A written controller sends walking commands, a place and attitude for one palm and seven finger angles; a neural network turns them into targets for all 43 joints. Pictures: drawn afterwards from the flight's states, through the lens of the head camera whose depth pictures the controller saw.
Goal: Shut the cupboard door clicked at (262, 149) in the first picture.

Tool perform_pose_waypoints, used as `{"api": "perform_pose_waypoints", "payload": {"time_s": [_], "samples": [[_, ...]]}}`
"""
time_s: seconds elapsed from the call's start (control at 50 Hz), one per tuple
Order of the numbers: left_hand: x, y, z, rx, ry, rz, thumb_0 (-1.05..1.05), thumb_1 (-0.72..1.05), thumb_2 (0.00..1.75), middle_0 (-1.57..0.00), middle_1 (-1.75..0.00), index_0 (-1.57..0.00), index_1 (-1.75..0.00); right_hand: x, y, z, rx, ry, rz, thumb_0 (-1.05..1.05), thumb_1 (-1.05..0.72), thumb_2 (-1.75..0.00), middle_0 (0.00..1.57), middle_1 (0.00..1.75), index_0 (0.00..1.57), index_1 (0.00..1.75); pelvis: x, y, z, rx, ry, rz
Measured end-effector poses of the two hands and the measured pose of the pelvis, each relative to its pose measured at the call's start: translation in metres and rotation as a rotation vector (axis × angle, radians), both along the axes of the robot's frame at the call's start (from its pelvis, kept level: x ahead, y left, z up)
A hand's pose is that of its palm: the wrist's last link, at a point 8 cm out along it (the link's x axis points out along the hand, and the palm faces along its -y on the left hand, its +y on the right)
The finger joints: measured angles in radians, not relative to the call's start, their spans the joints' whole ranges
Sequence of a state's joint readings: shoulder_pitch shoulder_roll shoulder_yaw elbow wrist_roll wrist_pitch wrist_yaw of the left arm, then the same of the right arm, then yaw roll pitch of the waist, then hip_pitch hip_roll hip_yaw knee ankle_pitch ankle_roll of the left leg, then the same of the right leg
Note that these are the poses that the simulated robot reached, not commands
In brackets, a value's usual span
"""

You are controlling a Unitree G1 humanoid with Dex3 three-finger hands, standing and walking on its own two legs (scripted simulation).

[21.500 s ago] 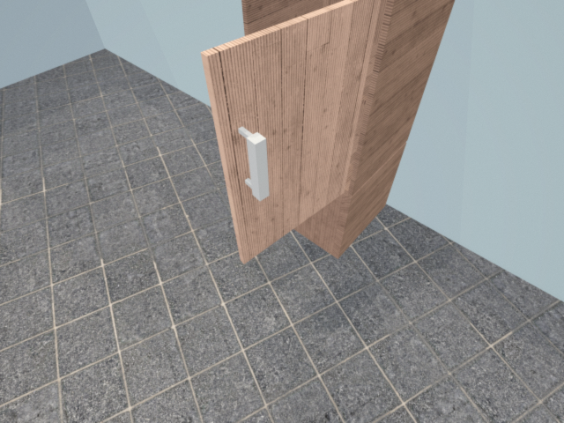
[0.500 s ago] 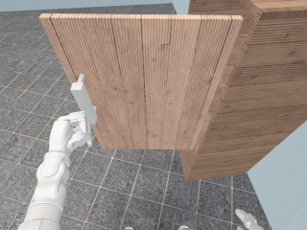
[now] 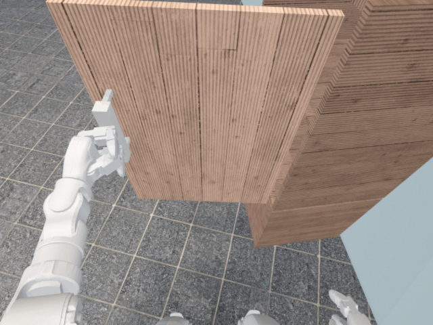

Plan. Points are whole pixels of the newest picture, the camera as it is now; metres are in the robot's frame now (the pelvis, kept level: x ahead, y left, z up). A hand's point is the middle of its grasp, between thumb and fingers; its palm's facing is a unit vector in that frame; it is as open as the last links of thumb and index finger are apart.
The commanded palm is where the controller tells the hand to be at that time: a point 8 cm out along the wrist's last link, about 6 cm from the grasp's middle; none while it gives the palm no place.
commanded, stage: push the door shut along its arc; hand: left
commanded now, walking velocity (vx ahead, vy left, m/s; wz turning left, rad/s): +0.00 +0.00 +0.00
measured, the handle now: (116, 127) +0.48 +0.21 +0.07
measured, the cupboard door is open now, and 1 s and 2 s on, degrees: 80 64 55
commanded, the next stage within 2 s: pull the fist back off the door in 1.54 s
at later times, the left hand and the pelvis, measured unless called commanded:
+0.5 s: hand (132, 136) +0.45 +0.17 +0.07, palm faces -0.21 -0.98 -0.01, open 3.2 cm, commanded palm +0.44 +0.22 +0.07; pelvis +0.00 +0.02 +0.00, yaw -1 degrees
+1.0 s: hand (154, 116) +0.50 +0.13 +0.08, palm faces -0.34 -0.94 -0.01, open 3.1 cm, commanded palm +0.51 +0.18 +0.07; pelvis +0.00 +0.02 -0.02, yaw -2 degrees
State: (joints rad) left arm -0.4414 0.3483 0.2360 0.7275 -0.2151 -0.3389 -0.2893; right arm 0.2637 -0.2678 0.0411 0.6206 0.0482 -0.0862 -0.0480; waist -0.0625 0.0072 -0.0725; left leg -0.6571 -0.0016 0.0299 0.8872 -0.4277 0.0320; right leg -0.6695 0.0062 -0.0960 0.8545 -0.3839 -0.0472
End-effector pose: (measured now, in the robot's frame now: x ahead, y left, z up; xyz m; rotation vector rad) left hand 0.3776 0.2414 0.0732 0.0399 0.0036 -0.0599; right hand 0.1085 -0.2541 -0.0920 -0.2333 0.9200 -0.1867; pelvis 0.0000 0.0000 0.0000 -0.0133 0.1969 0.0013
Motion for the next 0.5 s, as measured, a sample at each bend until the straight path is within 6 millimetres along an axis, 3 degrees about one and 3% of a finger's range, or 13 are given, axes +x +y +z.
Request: {"api": "perform_pose_waypoints", "payload": {"time_s": [0.26,0.5], "samples": [[0.035,-0.001,0.000,-0.010,0.032,-0.075,0.01,0.95,0.95,-1.30,-1.50,-1.30,-1.50,-0.047,-0.003,-0.008,-0.018,0.151,-0.063,0.00,-0.90,-0.89,0.20,0.30,0.21,0.30,0.001,0.008,-0.002,-0.008,0.035,-0.003],[0.063,-0.013,-0.001,-0.023,0.038,-0.148,0.02,0.92,0.92,-1.30,-1.50,-1.31,-1.50,-0.068,0.005,-0.010,-0.022,0.203,-0.103,0.00,-0.90,-0.89,0.20,0.30,0.21,0.30,0.000,0.016,-0.005,-0.015,0.059,-0.013]]}}
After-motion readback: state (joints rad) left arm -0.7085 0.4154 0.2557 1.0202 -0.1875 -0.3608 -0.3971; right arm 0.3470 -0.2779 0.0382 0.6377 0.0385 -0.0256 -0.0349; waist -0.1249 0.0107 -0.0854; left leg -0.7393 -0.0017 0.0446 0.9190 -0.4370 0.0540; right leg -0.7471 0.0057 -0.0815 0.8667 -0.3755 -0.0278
